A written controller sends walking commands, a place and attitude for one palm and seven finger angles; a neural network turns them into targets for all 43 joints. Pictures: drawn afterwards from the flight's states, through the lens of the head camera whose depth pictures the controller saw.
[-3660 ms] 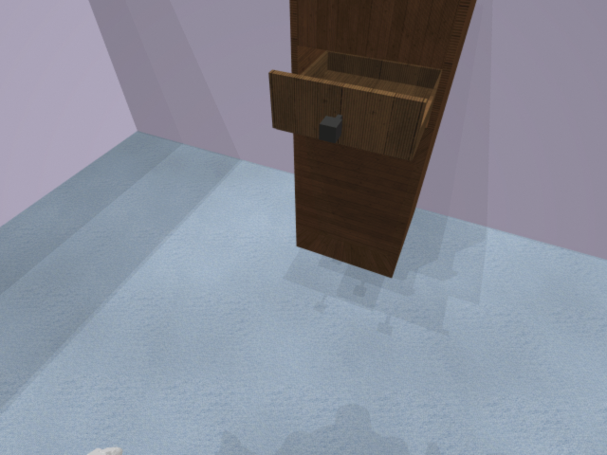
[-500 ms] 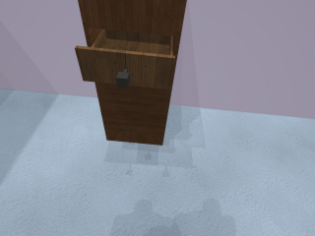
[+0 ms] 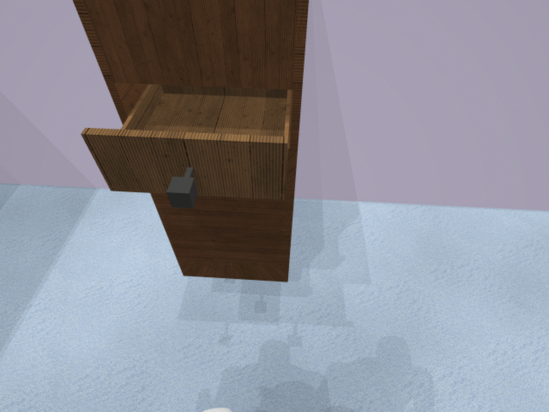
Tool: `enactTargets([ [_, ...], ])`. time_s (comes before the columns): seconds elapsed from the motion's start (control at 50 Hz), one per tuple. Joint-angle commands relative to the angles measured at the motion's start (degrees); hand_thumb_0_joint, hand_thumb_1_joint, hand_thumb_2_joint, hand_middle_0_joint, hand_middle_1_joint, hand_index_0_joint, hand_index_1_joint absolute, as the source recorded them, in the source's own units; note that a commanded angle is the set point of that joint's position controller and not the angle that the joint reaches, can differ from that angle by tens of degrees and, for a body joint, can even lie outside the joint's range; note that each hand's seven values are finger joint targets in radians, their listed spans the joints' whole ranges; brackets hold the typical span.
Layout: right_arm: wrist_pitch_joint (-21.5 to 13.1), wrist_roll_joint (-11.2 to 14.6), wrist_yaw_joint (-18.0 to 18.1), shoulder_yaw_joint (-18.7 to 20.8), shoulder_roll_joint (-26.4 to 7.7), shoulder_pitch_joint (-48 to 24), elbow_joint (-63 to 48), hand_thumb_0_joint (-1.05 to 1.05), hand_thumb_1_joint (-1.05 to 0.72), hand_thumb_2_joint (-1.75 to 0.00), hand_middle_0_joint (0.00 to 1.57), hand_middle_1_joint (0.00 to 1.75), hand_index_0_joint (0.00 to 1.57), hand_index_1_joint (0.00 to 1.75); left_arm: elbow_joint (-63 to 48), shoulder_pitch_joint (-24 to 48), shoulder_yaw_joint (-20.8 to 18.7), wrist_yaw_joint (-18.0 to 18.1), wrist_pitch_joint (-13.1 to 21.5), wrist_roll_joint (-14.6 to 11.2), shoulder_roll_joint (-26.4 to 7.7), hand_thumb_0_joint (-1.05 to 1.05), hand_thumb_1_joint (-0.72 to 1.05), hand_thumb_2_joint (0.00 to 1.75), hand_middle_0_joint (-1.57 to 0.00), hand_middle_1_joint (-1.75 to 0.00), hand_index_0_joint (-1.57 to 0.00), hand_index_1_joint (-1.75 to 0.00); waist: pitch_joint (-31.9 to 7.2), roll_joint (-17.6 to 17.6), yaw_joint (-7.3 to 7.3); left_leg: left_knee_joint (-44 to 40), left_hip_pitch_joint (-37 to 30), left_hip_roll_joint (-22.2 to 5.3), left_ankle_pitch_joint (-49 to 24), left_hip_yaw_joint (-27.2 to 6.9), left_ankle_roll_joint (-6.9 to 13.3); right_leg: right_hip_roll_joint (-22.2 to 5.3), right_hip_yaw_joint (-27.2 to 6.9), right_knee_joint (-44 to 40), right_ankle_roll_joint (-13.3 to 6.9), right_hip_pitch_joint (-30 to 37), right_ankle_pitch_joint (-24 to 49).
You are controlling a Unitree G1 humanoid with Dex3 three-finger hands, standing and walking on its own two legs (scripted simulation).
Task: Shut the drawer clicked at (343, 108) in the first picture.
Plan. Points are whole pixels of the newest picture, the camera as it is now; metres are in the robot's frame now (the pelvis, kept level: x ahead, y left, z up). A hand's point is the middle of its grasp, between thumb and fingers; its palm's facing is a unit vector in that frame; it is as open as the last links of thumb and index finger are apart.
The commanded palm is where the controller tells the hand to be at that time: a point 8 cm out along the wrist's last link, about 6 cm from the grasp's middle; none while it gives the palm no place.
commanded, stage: take the last steps up to it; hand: left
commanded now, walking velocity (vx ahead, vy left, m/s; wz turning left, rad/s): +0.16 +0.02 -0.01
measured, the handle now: (185, 184) +0.51 +0.20 +0.02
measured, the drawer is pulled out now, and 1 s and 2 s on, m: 0.18 0.18 0.18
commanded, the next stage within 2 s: come to a stop and stand still in 0.02 s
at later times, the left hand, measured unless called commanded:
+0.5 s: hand out of the picture +0.08 +0.23 -0.18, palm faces +0.04 -0.98 -0.17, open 7.4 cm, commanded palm none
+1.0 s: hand out of the picture +0.01 +0.15 -0.15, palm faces +0.08 -0.97 -0.21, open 7.4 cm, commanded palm none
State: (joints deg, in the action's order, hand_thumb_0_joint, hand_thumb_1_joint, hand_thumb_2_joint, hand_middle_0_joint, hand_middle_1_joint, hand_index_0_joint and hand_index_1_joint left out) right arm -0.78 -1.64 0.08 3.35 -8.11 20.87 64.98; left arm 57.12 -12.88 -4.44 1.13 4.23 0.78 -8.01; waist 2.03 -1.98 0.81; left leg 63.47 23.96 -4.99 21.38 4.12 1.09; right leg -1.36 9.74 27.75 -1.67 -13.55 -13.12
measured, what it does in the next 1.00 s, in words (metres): steps on the spot: left foot, then right foot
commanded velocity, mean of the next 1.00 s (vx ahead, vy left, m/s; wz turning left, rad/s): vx -0.01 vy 0.02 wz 0.00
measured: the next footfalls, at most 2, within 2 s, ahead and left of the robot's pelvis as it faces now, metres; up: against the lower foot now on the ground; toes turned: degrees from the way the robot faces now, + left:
left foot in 0.20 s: +0.16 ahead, +0.13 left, +0.00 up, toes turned +7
right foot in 0.72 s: +0.04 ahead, -0.14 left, +0.00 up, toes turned -6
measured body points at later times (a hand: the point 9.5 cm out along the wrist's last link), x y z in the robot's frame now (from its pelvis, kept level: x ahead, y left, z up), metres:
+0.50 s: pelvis +0.06 +0.04 +0.01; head +0.09 +0.08 +0.46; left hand +0.08 +0.28 -0.17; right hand +0.15 -0.19 -0.12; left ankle +0.12 +0.12 -0.74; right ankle +0.01 -0.12 -0.64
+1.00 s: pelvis +0.01 -0.01 +0.01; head +0.01 -0.05 +0.46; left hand +0.01 +0.20 -0.13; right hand -0.04 -0.25 -0.16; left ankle +0.00 +0.13 -0.66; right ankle +0.00 -0.14 -0.74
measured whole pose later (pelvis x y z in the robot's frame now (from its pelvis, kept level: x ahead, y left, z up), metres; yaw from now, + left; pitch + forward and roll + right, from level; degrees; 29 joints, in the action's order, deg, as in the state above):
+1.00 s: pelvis +0.01 -0.01 +0.01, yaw -1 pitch +0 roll +2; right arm 3.6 -2.2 -1.0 4.7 -12.0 21.5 63.1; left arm 60.1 -19.9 -2.0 1.3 0.3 1.1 -5.1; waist -0.5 -2.6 -0.6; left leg 55.9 25.2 -2.3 14.3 2.2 -2.9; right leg -4.4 4.0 20.6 0.7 -8.5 -12.0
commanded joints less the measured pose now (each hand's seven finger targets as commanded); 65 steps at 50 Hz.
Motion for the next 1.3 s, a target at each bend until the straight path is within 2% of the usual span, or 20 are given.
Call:
enactTargets([
  [0.0,-0.4,0.2,-0.1,0.0,-0.2,0.3,-4.8,0.0,-0.9,-0.9,0.2,0.3,0.2,0.3,0.6,-5.6,0.3,0.4,0.2,0.9,-5.2,0.0,0.9,0.9,-0.2,-0.3,-0.2,-0.3,1.4,6.4,0.52,-7.6,3.7,-2.9,-3.2,-0.4,-1.8,-15.4,-10.3,-15.9,-8.3,-0.4,14.5],
  [0.14,-1.7,0.4,0.0,-1.0,-1.4,-1.6,-5.4,0.0,-0.9,-0.9,0.2,0.3,0.2,0.3,3.0,-5.9,0.5,0.2,-1.3,0.4,-7.1,0.0,0.9,0.9,-0.2,-0.3,-0.2,-0.3,0.0,8.0,0.6,-34.2,-11.2,1.0,-13.5,2.2,-2.2,-10.8,-7.5,-7.4,-5.2,-0.2,13.8],
  [0.16,-2.1,0.5,0.5,-1.1,-3.2,0.5,-4.3,0.0,-0.9,-0.9,0.2,0.3,0.2,0.3,3.5,-6.9,1.2,0.4,-1.8,0.2,-5.2,0.0,0.9,0.9,-0.2,-0.3,-0.2,-0.3,-2.0,2.9,0.81,-38.4,-17.7,-0.7,-24.5,-0.4,-2.3,-7.9,-6.4,-1.7,-2.7,-1.2,13.3],
  [0.2,-2.1,0.7,1.9,-0.7,-9.9,0.3,-4.6,0.0,-0.9,-0.9,0.2,0.3,0.2,0.3,4.7,-12.3,2.3,0.8,-2.9,-0.8,-2.3,0.0,0.9,0.9,-0.2,-0.3,-0.2,-0.3,-7.2,-10.8,-1.07,-40.4,-21.9,-15.5,-54.9,-12.3,4.6,-2.6,-4.0,5.1,2.6,-2.2,-9.3],
  [0.28,-0.5,0.9,4.1,-0.3,-10.1,-2.6,-5.0,0.0,-0.9,-0.9,0.2,0.3,0.2,0.3,4.4,-9.9,1.6,1.4,-5.6,0.3,-5.4,0.0,0.9,0.9,-0.2,-0.3,-0.2,-0.3,0.0,-9.4,0.08,-43.0,-16.5,-17.6,-68.0,-11.1,8.7,-2.3,-9.8,25.8,3.1,-7.3,-19.1],
  [0.36,0.3,0.7,4.4,1.3,-10.7,-4.5,-6.8,0.0,-0.9,-0.9,0.2,0.3,0.2,0.3,2.3,-9.2,-0.1,1.2,-7.0,0.7,-6.0,0.0,0.9,0.9,-0.2,-0.3,-0.2,-0.3,-4.4,-1.7,0.08,-42.2,-19.8,-17.3,-61.3,-7.6,9.3,-0.8,-12.2,38.6,4.0,-13.3,-13.8],
  [0.46,0.3,0.6,3.8,1.6,-9.4,-8.5,-8.9,0.0,-0.9,-0.9,0.2,0.3,0.2,0.3,-0.6,-8.3,-1.0,0.6,-8.3,0.7,-5.9,0.0,0.9,0.9,-0.2,-0.3,-0.2,-0.3,-7.3,-5.8,-0.85,-44.2,-16.5,-14.5,-42.3,-4.2,8.1,-0.5,-12.5,39.9,5.0,-13.1,-8.5],
  [0.6,1.4,-0.4,1.7,2.1,-10.5,-8.6,-8.0,0.0,-0.9,-0.9,0.2,0.3,0.2,0.3,-0.9,-5.9,0.4,0.0,-7.0,0.4,-4.0,0.0,0.9,0.9,-0.2,-0.3,-0.2,-0.3,-3.2,-13.2,0.26,-53.1,-8.5,-11.1,4.1,-9.6,6.0,-1.0,-5.9,14.3,2.7,-2.8,-13.4],
  [0.66,1.9,-0.1,1.1,2.2,-10.3,-8.9,-7.1,0.0,-0.9,-0.9,0.2,0.3,0.2,0.3,2.7,-13.7,0.6,0.2,-5.6,0.4,-4.8,0.0,0.9,0.9,-0.2,-0.3,-0.2,-0.3,-2.1,-6.9,-3.59,-50.2,0.0,-6.5,11.9,-6.1,1.8,0.3,-3.2,-3.2,1.7,11.3,-5.4],
  [0.68,2.3,0.6,0.9,1.6,-7.3,-7.8,-6.9,0.0,-0.9,-0.9,0.2,0.3,0.2,0.3,3.0,-14.5,0.5,0.5,-5.0,1.0,-7.4,0.0,0.9,0.9,-0.2,-0.3,-0.2,-0.3,-0.2,3.0,-3.71,-42.0,2.9,-2.3,10.9,-2.1,-1.0,-5.0,-8.8,-12.5,1.0,11.1,-10.8],
  [0.7,2.9,1.3,0.5,0.6,-2.8,-7.8,-8.3,0.0,-0.9,-0.9,0.2,0.3,0.2,0.3,1.7,-11.8,0.3,0.8,-4.5,1.4,-11.8,0.0,0.9,0.9,-0.2,-0.3,-0.2,-0.3,3.4,19.1,-2.75,-29.9,6.1,2.6,7.3,0.7,-3.7,-17.6,-27.8,-24.2,-2.9,2.1,-30.4],
  [0.72,3.5,0.4,0.2,1.3,-5.7,-9.8,-9.4,0.0,-0.9,-0.9,0.2,0.3,0.2,0.3,-0.8,-6.5,0.2,1.1,-5.1,1.0,-13.8,0.0,0.9,0.9,-0.2,-0.3,-0.2,-0.3,8.7,16.7,-2.6,-22.8,4.9,1.7,5.3,-2.0,-3.2,-22.3,-31.8,-28.2,-4.6,-9.1,-35.0],
  [0.82,3.3,-0.1,-0.9,1.9,-6.9,-0.1,-5.0,0.0,-0.9,-0.9,0.2,0.3,0.2,0.3,-1.5,-1.6,0.5,0.9,-3.3,0.1,-9.9,0.0,0.9,0.9,-0.2,-0.3,-0.2,-0.3,7.5,13.5,0.95,-7.2,6.0,2.8,-8.3,-2.7,-3.3,-13.9,-17.1,-21.2,-1.4,-4.9,-10.9],
  [0.92,2.6,-0.3,-0.9,1.7,-6.9,-3.8,-7.1,0.0,-0.9,-0.9,0.2,0.3,0.2,0.3,1.2,-10.9,-0.2,1.2,-2.7,0.4,-9.2,0.0,0.9,0.9,-0.2,-0.3,-0.2,-0.3,3.1,10.7,-3.66,-6.2,12.0,1.7,-7.4,-2.7,-4.4,-17.2,-18.9,-17.7,-4.0,8.8,-6.4],
  [1.02,2.0,0.1,-0.6,1.0,-5.4,-6.3,-8.4,0.0,-0.9,-0.9,0.2,0.3,0.2,0.3,2.2,-12.4,-0.3,1.4,-2.7,1.1,-8.6,0.0,0.9,0.9,-0.2,-0.3,-0.2,-0.3,2.4,14.2,-4.47,-15.4,8.2,1.0,-1.2,-1.8,-4.1,-17.9,-19.7,-16.2,-6.4,9.4,-4.3],
  [1.1,1.0,1.0,0.2,0.0,-3.0,-3.3,-7.0,0.0,-0.9,-0.9,0.2,0.3,0.2,0.3,2.9,-9.4,-0.2,1.1,-3.4,1.1,-9.1,0.0,0.9,0.9,-0.2,-0.3,-0.2,-0.3,0.6,14.7,-2.4,-34.1,-8.8,3.7,-4.1,0.8,-3.1,-14.4,-14.6,-10.0,-4.6,1.8,5.8],
  [1.14,-0.2,1.1,0.9,-0.1,-5.0,1.8,-4.8,0.0,-0.9,-0.9,0.2,0.3,0.2,0.3,3.1,-8.8,0.4,1.0,-3.9,0.4,-6.5,0.0,0.9,0.9,-0.2,-0.3,-0.2,-0.3,-1.3,5.4,-0.35,-42.7,-20.8,1.4,-14.2,-1.1,-2.5,-8.9,-10.8,-1.4,-0.9,-4.7,3.0],
  [1.18,-0.3,0.7,1.6,0.8,-11.5,2.2,-5.4,0.0,-0.9,-0.9,0.2,0.3,0.2,0.3,2.7,-10.1,1.3,1.0,-4.5,0.0,-2.3,0.0,0.9,0.9,-0.2,-0.3,-0.2,-0.3,-3.1,-12.0,-0.54,-47.7,-18.7,-13.3,-22.7,-16.2,4.3,-3.3,-4.7,9.3,3.0,-8.4,-14.2],
  [1.22,-0.2,0.2,2.1,0.3,-10.4,-1.6,-5.6,0.0,-0.9,-0.9,0.2,0.3,0.2,0.3,3.0,-8.5,1.8,1.0,-5.0,0.5,-1.5,0.0,0.9,0.9,-0.2,-0.3,-0.2,-0.3,1.1,-11.3,-0.98,-50.7,-12.0,-12.8,-18.0,-16.1,6.9,-3.4,-6.4,16.5,2.8,-8.6,-16.8],
  [1.28,-0.4,0.4,2.8,-1.0,-7.0,-5.3,-5.2,0.0,-0.9,-0.9,0.2,0.3,0.2,0.3,4.7,-8.0,2.0,0.5,-4.8,0.2,-2.2,0.0,0.9,0.9,-0.2,-0.3,-0.2,-0.3,2.3,-9.1,-1.69,-46.8,-13.7,-8.4,-34.2,-8.9,6.6,-4.2,-7.5,16.0,2.6,-6.8,-12.5],
])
